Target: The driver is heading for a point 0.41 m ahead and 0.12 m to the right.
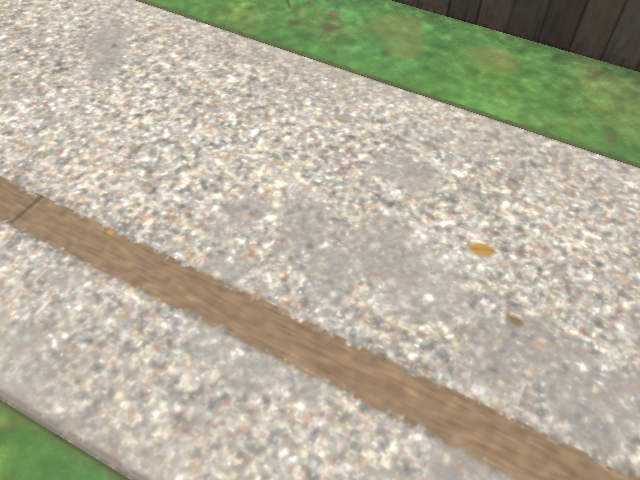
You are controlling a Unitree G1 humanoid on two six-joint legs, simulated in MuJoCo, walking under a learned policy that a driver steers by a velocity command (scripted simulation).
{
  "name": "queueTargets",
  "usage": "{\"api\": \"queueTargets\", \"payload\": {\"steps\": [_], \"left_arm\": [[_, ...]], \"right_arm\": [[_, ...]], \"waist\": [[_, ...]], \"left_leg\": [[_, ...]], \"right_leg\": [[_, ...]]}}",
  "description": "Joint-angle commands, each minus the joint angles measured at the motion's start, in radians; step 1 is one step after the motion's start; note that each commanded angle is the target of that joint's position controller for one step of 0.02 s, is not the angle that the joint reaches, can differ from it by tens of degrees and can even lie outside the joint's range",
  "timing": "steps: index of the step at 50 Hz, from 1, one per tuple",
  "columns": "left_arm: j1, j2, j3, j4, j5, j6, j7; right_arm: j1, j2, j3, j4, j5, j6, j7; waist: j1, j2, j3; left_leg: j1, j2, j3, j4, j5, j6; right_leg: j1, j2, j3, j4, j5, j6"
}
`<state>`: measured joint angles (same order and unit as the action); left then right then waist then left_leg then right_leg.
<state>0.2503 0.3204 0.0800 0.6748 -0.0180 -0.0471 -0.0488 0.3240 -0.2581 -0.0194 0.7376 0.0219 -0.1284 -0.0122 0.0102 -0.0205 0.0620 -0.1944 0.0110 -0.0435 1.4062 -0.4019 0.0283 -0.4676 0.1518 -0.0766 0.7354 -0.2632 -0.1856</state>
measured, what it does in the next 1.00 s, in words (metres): walks ahead, turning right: left foot, then right foot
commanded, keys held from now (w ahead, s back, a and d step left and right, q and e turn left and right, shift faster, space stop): w+e+shift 0.26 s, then shift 0.74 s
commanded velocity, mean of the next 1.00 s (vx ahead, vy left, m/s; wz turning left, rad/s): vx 0.48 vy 0.00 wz -0.46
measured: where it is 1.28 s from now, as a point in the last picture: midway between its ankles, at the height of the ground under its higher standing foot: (333, 429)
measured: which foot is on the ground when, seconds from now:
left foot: up 0.00-0.32, down 0.34-0.74, up 0.76-0.96, down 0.98-1.00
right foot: down 0.00-0.32, up 0.34-0.70, down 0.72-1.00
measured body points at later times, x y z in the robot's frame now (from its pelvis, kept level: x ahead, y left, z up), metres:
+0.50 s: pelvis +0.40 +0.05 +0.03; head +0.44 +0.02 +0.48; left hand +0.64 +0.25 -0.07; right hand +0.42 -0.26 -0.07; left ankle +0.50 +0.14 -0.70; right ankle +0.29 -0.04 -0.60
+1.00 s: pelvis +0.53 -0.01 +0.03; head +0.54 -0.03 +0.48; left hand +0.79 +0.12 -0.07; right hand +0.51 -0.31 -0.09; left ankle +0.59 +0.12 -0.70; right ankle +0.54 -0.14 -0.70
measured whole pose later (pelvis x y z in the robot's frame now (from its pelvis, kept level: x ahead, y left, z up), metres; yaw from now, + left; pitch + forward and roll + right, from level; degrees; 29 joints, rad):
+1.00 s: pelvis +0.53 -0.01 +0.03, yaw -26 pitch +0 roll -1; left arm 0.09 0.22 0.01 0.74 0.02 0.01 -0.01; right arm 0.19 -0.28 -0.02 0.81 -0.02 0.01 -0.02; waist -0.01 0.03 0.03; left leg -0.26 0.05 -0.03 0.56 -0.29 -0.06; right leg -0.35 0.05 0.03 0.53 -0.17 -0.03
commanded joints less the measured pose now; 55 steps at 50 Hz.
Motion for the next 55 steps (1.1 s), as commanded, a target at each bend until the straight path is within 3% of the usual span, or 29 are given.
{"api": "queueTargets", "payload": {"steps": [1,4,7,9,13,15,16,17,18,19,20,21,23,25,27,29,35,36,37,38,39,40,44,47,49,50,51,53,55], "left_arm": [[0.097,0.094,0.023,-0.051,0.016,-0.043,0.002],[0.017,0.072,0.014,-0.061,0.001,-0.043,0.025],[0.052,0.074,0.010,-0.034,-0.013,-0.039,0.057],[0.101,0.092,0.017,-0.009,-0.022,-0.028,0.064],[0.142,0.089,0.025,0.022,-0.042,-0.019,0.073],[0.145,0.095,0.034,0.037,-0.025,-0.001,0.077],[0.120,0.098,0.032,0.027,-0.009,0.008,0.072],[0.099,0.021,0.004,-0.011,0.026,0.010,0.066],[0.327,-0.081,-0.030,-0.030,-0.013,-0.002,0.053],[0.329,0.036,-0.026,0.009,-0.026,0.008,0.058],[0.157,0.087,-0.015,-0.019,-0.024,0.017,0.060],[0.040,0.101,-0.013,-0.051,-0.006,0.019,0.063],[-0.077,0.072,-0.013,-0.092,0.012,0.011,0.055],[-0.029,0.004,-0.034,-0.086,0.001,0.017,0.052],[-0.036,-0.008,-0.042,-0.075,0.007,0.019,0.051],[-0.051,-0.002,-0.048,-0.061,0.013,0.019,0.041],[-0.135,0.058,-0.023,-0.067,0.037,0.019,0.032],[-0.128,0.087,-0.014,-0.068,0.042,0.018,0.040],[-0.107,0.150,-0.007,-0.084,0.059,0.019,0.051],[-0.103,0.087,-0.029,-0.083,0.069,0.030,0.056],[-0.095,0.025,-0.044,-0.067,0.048,0.034,0.047],[-0.108,0.029,-0.044,-0.049,0.034,0.034,0.040],[-0.241,0.071,-0.029,-0.043,0.042,0.039,0.041],[-0.250,0.039,-0.034,-0.023,0.038,0.047,0.048],[-0.211,0.003,-0.045,0.006,0.029,0.047,0.047],[-0.177,-0.006,-0.047,0.026,0.033,0.044,0.045],[-0.147,0.003,-0.040,0.029,0.034,0.043,0.043],[-0.190,0.025,-0.031,0.041,0.035,0.044,0.053],[-0.169,0.016,-0.030,0.063,0.034,0.049,0.063]], "right_arm": [[-0.089,-0.109,-0.019,-0.178,-0.003,-0.062,0.004],[-0.062,-0.140,-0.032,-0.163,-0.030,-0.012,-0.001],[-0.272,-0.088,-0.014,-0.240,-0.066,-0.011,-0.004],[-0.370,-0.045,-0.004,-0.271,-0.046,-0.016,0.002],[-0.423,-0.125,-0.045,-0.296,0.017,-0.025,0.008],[-0.316,-0.182,-0.077,-0.267,0.002,-0.036,0.009],[-0.159,-0.204,-0.091,-0.240,-0.015,-0.040,0.008],[0.049,-0.235,-0.089,-0.211,-0.034,-0.033,0.005],[0.094,-0.311,-0.102,-0.153,-0.069,-0.030,0.029],[0.076,-0.216,-0.090,-0.175,-0.054,-0.018,0.038],[0.013,-0.131,-0.070,-0.193,-0.048,-0.002,0.028],[-0.054,-0.117,-0.057,-0.186,-0.051,0.010,0.027],[-0.047,-0.119,-0.050,-0.133,-0.045,0.008,0.029],[-0.094,-0.109,-0.044,-0.098,-0.035,0.005,0.030],[-0.130,-0.159,-0.056,-0.078,-0.026,0.015,0.025],[-0.157,-0.197,-0.066,-0.064,-0.011,0.030,0.017],[-0.120,-0.190,-0.055,-0.009,0.004,0.041,0.015],[-0.083,-0.162,-0.044,0.006,-0.006,0.039,0.017],[-0.026,-0.122,-0.026,-0.001,-0.040,0.033,0.019],[0.073,-0.073,-0.003,0.016,-0.037,0.045,0.019],[0.037,-0.128,-0.013,0.017,-0.026,0.069,0.016],[-0.007,-0.156,-0.023,0.005,-0.018,0.087,0.011],[-0.006,-0.135,-0.029,0.034,-0.028,0.135,-0.016],[-0.004,-0.086,-0.018,0.058,-0.031,0.135,-0.015],[-0.026,-0.081,-0.012,0.056,-0.050,0.136,-0.009],[-0.053,-0.119,-0.016,0.036,-0.060,0.137,-0.009],[-0.090,-0.190,-0.036,0.043,-0.049,0.140,-0.011],[-0.116,-0.119,-0.019,0.044,-0.053,0.127,-0.007],[-0.123,-0.107,-0.014,0.050,-0.049,0.109,-0.007]], "waist": [[-0.034,0.148,-0.036],[-0.094,0.070,0.035],[-0.018,0.022,0.082],[0.045,-0.019,0.043],[0.069,-0.089,-0.011],[0.013,-0.109,-0.077],[-0.076,-0.118,-0.194],[-0.146,-0.074,-0.380],[-0.018,0.496,-0.566],[-0.054,0.389,-0.571],[-0.101,0.261,-0.398],[-0.089,0.101,-0.265],[-0.068,0.061,-0.122],[-0.004,0.107,-0.111],[0.011,0.115,-0.139],[0.012,0.130,-0.178],[0.013,0.100,-0.148],[0.011,0.066,-0.147],[-0.013,-0.066,-0.221],[-0.031,-0.196,-0.325],[-0.001,-0.164,-0.307],[0.001,-0.136,-0.255],[-0.054,-0.100,-0.170],[-0.059,-0.101,-0.184],[-0.059,-0.075,-0.172],[-0.036,-0.030,-0.138],[0.012,0.092,-0.076],[-0.013,0.088,-0.038],[-0.010,0.096,-0.045]], "left_leg": [[-0.570,0.047,-0.132,0.003,0.089,0.023],[-0.450,0.101,-0.098,-0.187,0.119,-0.050],[-0.315,0.057,-0.006,-0.504,0.360,-0.101],[-0.183,-0.002,0.025,-0.718,0.498,-0.111],[-0.158,-0.024,-0.071,-0.930,0.490,-0.118],[-0.102,-0.042,-0.032,-0.977,0.445,-0.070],[0.067,-0.016,-0.014,-0.962,0.499,-0.029],[0.390,0.146,-0.138,-0.823,0.594,0.034],[0.745,0.446,-0.732,-0.931,0.632,0.275],[0.723,0.443,-0.826,-0.963,0.375,0.263],[0.590,0.374,-0.599,-0.977,0.455,0.219],[0.403,0.323,-0.434,-0.980,0.672,0.190],[0.195,0.245,-0.269,-1.009,0.935,0.165],[0.110,0.228,-0.218,-1.057,0.958,0.174],[0.047,0.232,-0.156,-1.093,1.018,0.197],[-0.011,0.199,-0.071,-1.110,0.958,0.179],[-0.035,0.164,-0.042,-1.008,0.615,0.097],[-0.058,0.119,-0.018,-0.936,0.544,0.058],[-0.142,0.046,0.034,-0.781,0.278,-0.003],[-0.208,0.023,0.023,-0.632,-0.161,-0.057],[-0.243,0.035,-0.013,-0.558,-0.280,-0.087],[-0.282,0.043,-0.020,-0.521,-0.270,-0.100],[-0.131,0.055,-0.007,-0.597,-0.098,-0.127],[0.000,0.029,0.033,-0.787,0.114,-0.111],[0.087,0.033,0.023,-0.944,0.268,-0.081],[0.091,0.090,-0.033,-0.984,0.291,-0.053],[-0.019,0.094,-0.023,-0.968,0.129,-0.017],[-0.145,0.072,-0.025,-1.021,-0.023,-0.012],[-0.130,0.065,-0.017,-1.017,0.064,-0.029]], "right_leg": [[0.391,-0.316,0.796,-0.539,-0.301,-0.186],[0.123,-0.200,0.578,-0.564,-0.127,-0.160],[-0.061,-0.097,0.412,-0.545,0.092,-0.112],[-0.079,-0.073,0.394,-0.520,0.073,-0.064],[0.191,-0.137,0.535,-0.408,0.026,-0.022],[0.369,-0.150,0.525,-0.209,0.391,0.028],[0.388,-0.127,0.480,-0.005,0.563,0.078],[0.230,-0.107,0.425,0.315,0.388,0.118],[-0.146,0.060,0.329,0.694,-0.377,0.187],[-0.237,-0.059,0.340,0.817,-0.330,0.199],[-0.284,-0.097,0.288,0.803,-0.264,0.211],[-0.254,-0.129,0.240,0.752,-0.217,0.221],[-0.225,-0.162,0.216,0.607,-0.243,0.211],[-0.162,-0.180,0.197,0.402,-0.231,0.212],[-0.069,-0.172,0.154,0.225,-0.117,0.221],[0.074,-0.162,0.126,0.057,0.080,0.214],[0.292,-0.133,0.118,-0.244,0.317,0.141],[0.355,-0.171,0.150,-0.291,0.454,0.113],[0.498,-0.344,0.313,-0.249,0.860,0.042],[0.563,-0.499,0.472,-0.260,0.925,-0.118],[0.519,-0.485,0.521,-0.300,0.744,-0.145],[0.479,-0.448,0.506,-0.331,0.582,-0.114],[0.208,-0.359,0.373,-0.393,0.377,-0.031],[0.164,-0.306,0.297,-0.373,0.283,-0.009],[0.130,-0.263,0.278,-0.365,0.071,0.054],[0.099,-0.233,0.263,-0.347,-0.060,0.102],[0.109,-0.175,0.204,-0.348,-0.110,0.138],[0.203,-0.159,0.178,-0.293,-0.039,0.161],[0.224,-0.165,0.179,-0.272,0.050,0.150]]}}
